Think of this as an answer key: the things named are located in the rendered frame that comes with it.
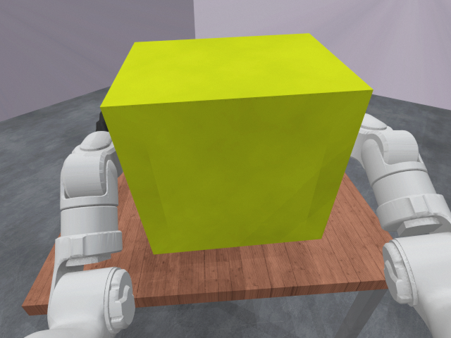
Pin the carton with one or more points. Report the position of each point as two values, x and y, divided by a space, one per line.
234 141

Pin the right robot upper arm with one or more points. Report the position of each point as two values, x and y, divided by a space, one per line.
418 272

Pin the right robot forearm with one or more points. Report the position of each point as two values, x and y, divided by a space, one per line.
407 201

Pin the left robot forearm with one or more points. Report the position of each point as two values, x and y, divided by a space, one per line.
89 200

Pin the robot left hand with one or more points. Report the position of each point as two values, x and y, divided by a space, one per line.
101 124

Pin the left robot upper arm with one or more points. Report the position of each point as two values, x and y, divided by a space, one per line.
90 304

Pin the table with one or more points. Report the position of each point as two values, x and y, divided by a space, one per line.
348 258

